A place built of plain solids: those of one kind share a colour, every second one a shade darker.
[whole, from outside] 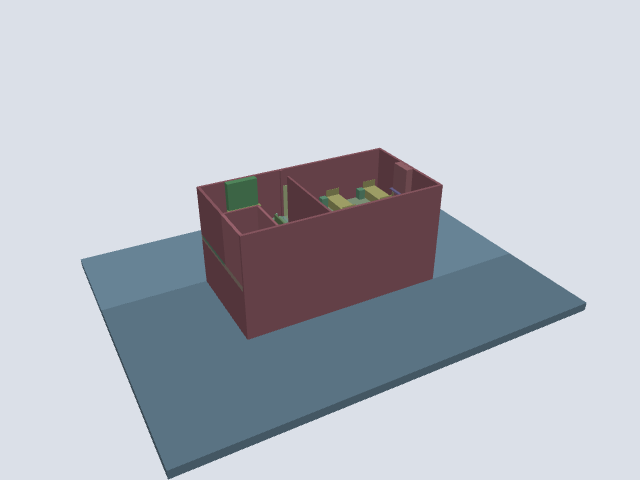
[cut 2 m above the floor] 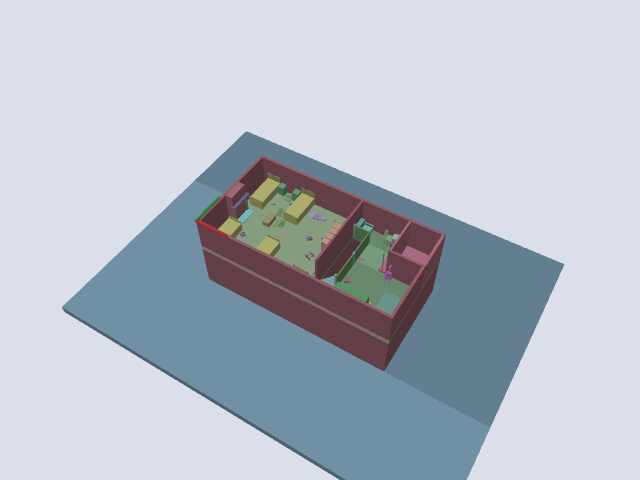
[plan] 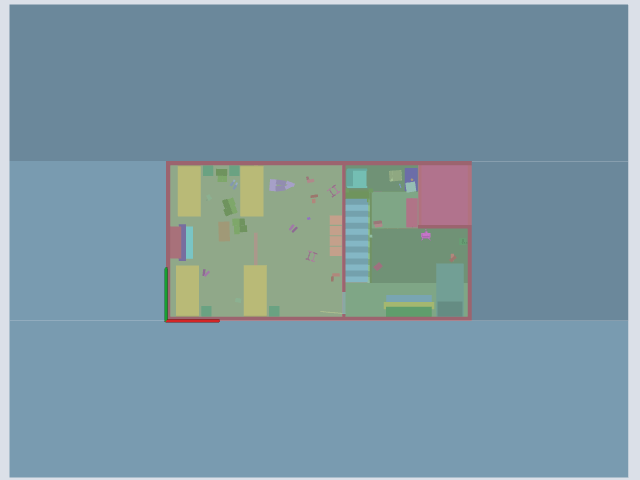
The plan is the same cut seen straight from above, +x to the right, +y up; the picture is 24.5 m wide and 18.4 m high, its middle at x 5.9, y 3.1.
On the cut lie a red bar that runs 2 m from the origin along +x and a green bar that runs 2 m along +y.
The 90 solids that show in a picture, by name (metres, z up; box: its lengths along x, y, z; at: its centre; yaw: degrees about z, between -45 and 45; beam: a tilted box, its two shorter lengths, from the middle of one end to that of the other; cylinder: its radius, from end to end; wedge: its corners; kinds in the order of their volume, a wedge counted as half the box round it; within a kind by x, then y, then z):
{
 "under_1": {"box": [6.0, 6.13, 0.5], "at": [-3.0, 3.06, -0.33]},
 "under_2": {"box": [23.72, 6.0, 0.5], "at": [5.86, -3.0, -0.33]},
 "under_3": {"box": [23.72, 6.0, 0.5], "at": [5.86, 9.12, -0.33]},
 "under_4": {"box": [6.0, 6.13, 0.5], "at": [14.72, 3.06, -0.33]},
 "wall_1": {"box": [0.16, 5.81, 6.27], "at": [0.08, 3.06, 2.84]},
 "wall_2": {"box": [11.72, 0.16, 6.27], "at": [5.86, 0.08, 2.84]},
 "wall_3": {"box": [11.72, 0.16, 6.27], "at": [5.86, 6.04, 2.84]},
 "wall_4": {"box": [0.13, 0.11, 6.27], "at": [6.82, 0.21, 2.84]},
 "wall_5": {"box": [0.13, 4.86, 6.27], "at": [6.82, 3.53, 2.84]},
 "wall_6": {"box": [0.13, 2.29, 2.9], "at": [9.72, 4.82, 4.52]},
 "wall_7": {"box": [2.06, 0.13, 2.9], "at": [10.69, 3.61, 4.52]},
 "wall_8": {"box": [0.16, 3.39, 2.9], "at": [11.64, 1.85, 4.52]},
 "wall_9": {"box": [0.16, 5.81, 3.07], "at": [11.64, 3.06, 1.24]},
 "wall_10": {"box": [0.16, 2.29, 2.9], "at": [11.64, 4.82, 4.52]},
 "stair_1": {"box": [0.93, 0.25, 3.17], "at": [7.34, 1.58, 1.28]},
 "stair_2": {"box": [0.93, 0.48, 2.96], "at": [7.34, 1.69, 1.18]},
 "stair_3": {"box": [0.93, 0.71, 2.76], "at": [7.34, 1.81, 1.08]},
 "stair_4": {"box": [0.93, 0.94, 2.55], "at": [7.34, 1.92, 0.98]},
 "stair_5": {"box": [0.93, 1.17, 2.35], "at": [7.34, 2.03, 0.87]},
 "stair_6": {"box": [0.93, 1.4, 2.14], "at": [7.34, 2.15, 0.77]},
 "stair_7": {"box": [0.93, 1.63, 1.94], "at": [7.34, 2.26, 0.67]},
 "stair_8": {"box": [0.93, 1.86, 1.73], "at": [7.34, 2.38, 0.57]},
 "stair_9": {"box": [0.93, 2.09, 1.53], "at": [7.34, 2.49, 0.46]},
 "stair_10": {"box": [0.93, 2.31, 1.32], "at": [7.34, 2.61, 0.36]},
 "stair_11": {"box": [0.93, 2.54, 1.12], "at": [7.34, 2.72, 0.26]},
 "stair_12": {"box": [0.93, 2.77, 0.91], "at": [7.34, 2.84, 0.16]},
 "stair_13": {"box": [0.93, 3.0, 0.71], "at": [7.34, 2.95, 0.05]},
 "stair_14": {"box": [0.93, 3.23, 0.5], "at": [7.34, 3.06, -0.05]},
 "upper_floor_great_chamber_1": {"box": [6.59, 5.81, 0.16], "at": [3.46, 3.06, 2.99]},
 "floor_lodge_1": {"box": [4.68, 1.31, 0.66], "at": [9.22, 5.31, -0.33]},
 "iron_single_1": {"box": [0.89, 0.025, 0.95], "at": [0.82, 0.18, 3.55]},
 "iron_single_2": {"box": [0.89, 1.96, 0.53], "at": [0.82, 1.15, 3.34]},
 "iron_single_3": {"box": [0.89, 0.025, 0.7], "at": [0.89, 4.01, 3.42]},
 "iron_single_4": {"box": [0.89, 1.96, 0.53], "at": [0.89, 4.98, 3.34]},
 "iron_single_5": {"box": [0.89, 0.025, 0.95], "at": [0.89, 5.94, 3.55]},
 "iron_single_6": {"box": [0.89, 0.025, 0.7], "at": [3.29, 4.01, 3.42]},
 "iron_single_7": {"box": [0.89, 1.96, 0.53], "at": [3.29, 4.98, 3.34]},
 "iron_single_8": {"box": [0.89, 0.025, 0.95], "at": [3.29, 5.94, 3.55]},
 "iron_single_9": {"box": [0.89, 0.025, 0.95], "at": [3.42, 0.18, 3.55]},
 "iron_single_10": {"box": [0.89, 1.96, 0.53], "at": [3.42, 1.15, 3.34]},
 "upper_floor_inner_chamber_1": {"box": [2.78, 1.01, 0.16], "at": [8.27, 5.46, 2.99]},
 "upper_floor_inner_chamber_2": {"box": [1.85, 1.41, 0.16], "at": [8.73, 4.25, 2.99]},
 "upper_floor_inner_chamber_3": {"box": [4.68, 1.29, 0.16], "at": [9.22, 0.81, 2.99]},
 "upper_floor_inner_chamber_4": {"box": [3.75, 2.1, 0.16], "at": [9.69, 2.5, 2.99]},
 "fixture_breast_inner_chamber_1": {"box": [1.75, 0.38, 2.95], "at": [9.31, 0.35, 4.5]},
 "fixture_breast_great_chamber_1": {"box": [0.42, 1.23, 2.95], "at": [0.37, 3.0, 4.5]},
 "locker_1": {"box": [0.47, 0.36, 1.72], "at": [6.5, 2.66, 3.93]},
 "locker_2": {"box": [0.47, 0.36, 1.72], "at": [6.5, 3.06, 3.93]},
 "locker_3": {"box": [0.47, 0.36, 1.72], "at": [6.5, 3.46, 3.93]},
 "locker_4": {"box": [0.47, 0.36, 1.72], "at": [6.5, 3.86, 3.93]},
 "wall_band_1": {"box": [0.13, 3.22, 0.31], "at": [3.44, 1.77, 2.92]},
 "wall_band_2": {"box": [11.72, 0.16, 0.31], "at": [5.86, 0.08, 2.92]},
 "wall_band_3": {"box": [0.16, 5.81, 0.31], "at": [11.64, 3.06, 2.92]},
 "child_bed_1": {"box": [0.96, 0.55, 0.2], "at": [10.88, 0.47, 3.65]},
 "child_bed_2": {"box": [1.06, 2.06, 0.4], "at": [10.88, 1.17, 3.45]},
 "upper_floor_closet_1": {"box": [1.77, 2.29, 0.16], "at": [10.68, 4.82, 2.99]},
 "bedside_locker_1": {"box": [0.4, 0.4, 0.61], "at": [1.54, 0.37, 3.38]},
 "bedside_locker_2": {"box": [0.4, 0.4, 0.61], "at": [1.61, 5.75, 3.38]},
 "bedside_locker_3": {"box": [0.4, 0.4, 0.64], "at": [2.62, 5.75, 3.39]},
 "bedside_locker_4": {"box": [0.4, 0.4, 0.64], "at": [4.14, 0.37, 3.39]},
 "stair_guard_1": {"box": [0.93, 0.08, 0.95], "at": [7.34, 4.99, 3.55]},
 "stair_guard_2": {"box": [0.08, 3.5, 0.95], "at": [7.85, 3.2, 3.55]},
 "wall_foot_1": {"box": [0.13, 4.86, 0.17], "at": [6.82, 3.53, 3.0]},
 "wall_foot_2": {"box": [0.16, 3.39, 0.17], "at": [11.64, 1.85, 3.0]},
 "armchair_frame_1": {"box": [0.26, 0.62, 0.41], "at": [7.04, 5.47, 3.69]},
 "armchair_frame_2": {"box": [0.74, 0.63, 0.18], "at": [7.32, 5.47, 3.39]},
 "armchair_frame_3": {"box": [0.76, 0.09, 0.044], "at": [7.34, 5.8, 3.63]},
 "trunk_1": {"box": [0.43, 0.76, 0.31], "at": [2.23, 3.42, 3.23], "yaw": 1.9},
 "chair_bentwood_1": {"box": [0.47, 0.41, 0.43], "at": [8.79, 5.56, 3.28], "yaw": 4.6},
 "chair_bentwood_2": {"box": [0.41, 0.41, 0.035], "at": [8.81, 5.56, 3.51], "yaw": 4.6},
 "fixture_hearth_inner_chamber_1": {"box": [1.75, 0.45, 0.1], "at": [9.31, 0.77, 3.07]},
 "clothes_rail_1": {"box": [0.44, 1.13, 0.12], "at": [9.43, 4.14, 3.13]},
 "small_desk_1": {"box": [0.5, 0.9, 0.13], "at": [9.4, 5.41, 3.75]},
 "leaf_chamber_door_1": {"box": [0.84, 0.035, 1.97], "at": [6.34, 0.32, 4.05], "yaw": -5.0},
 "fixture_hearth_great_chamber_1": {"box": [0.45, 1.23, 0.1], "at": [0.81, 3.0, 3.07]},
 "dropped_towel_1": {"box": [0.26, 0.26, 0.08], "at": [2.04, 5.69, 3.06], "yaw": -1.4},
 "dropped_towel_2": {"box": [0.22, 0.33, 0.08], "at": [2.3, 4.49, 3.06], "yaw": 20.7},
 "dropped_towel_3": {"box": [0.29, 0.29, 0.08], "at": [2.38, 4.19, 3.04], "yaw": 20.7},
 "dropped_towel_4": {"box": [0.22, 0.3, 0.09], "at": [2.51, 4.55, 3.06], "yaw": 20.7},
 "dropped_towel_5": {"box": [0.27, 0.27, 0.08], "at": [2.68, 3.79, 3.05], "yaw": 1.9},
 "dropped_towel_6": {"box": [0.22, 0.33, 0.08], "at": [2.71, 3.49, 3.05], "yaw": 1.9},
 "dropped_towel_7": {"box": [0.29, 0.26, 0.08], "at": [2.96, 3.53, 3.04], "yaw": 1.9},
 "table_lamp_1": {"box": [0.38, 0.38, 0.26], "at": [9.38, 5.13, 4.27], "yaw": 8.2},
 "jeans_floor_1": {"box": [0.27, 0.45, 0.08], "at": [4.1, 5.2, 3.06], "yaw": -4.7},
 "jeans_floor_2": {"box": [0.38, 0.21, 0.08], "at": [4.38, 5.08, 3.08], "yaw": 6.4},
 "jeans_floor_3": {"box": [0.38, 0.19, 0.1], "at": [4.4, 5.3, 3.07], "yaw": -8.3},
 "fixture_breast_inner_chamber_shelf_1": {"box": [1.93, 0.29, 0.04], "at": [9.31, 0.59, 4.35]},
 "upper_floor_gap_chamber_door_1": {"box": [0.13, 0.84, 0.16], "at": [6.82, 0.69, 2.99]},
 "fixture_breast_great_chamber_shelf_1": {"box": [0.29, 1.41, 0.04], "at": [0.63, 3.0, 4.35]},
 "parcel_1": {"box": [0.3, 0.22, 0.12], "at": [8.13, 2.08, 3.13], "yaw": 40.4}
}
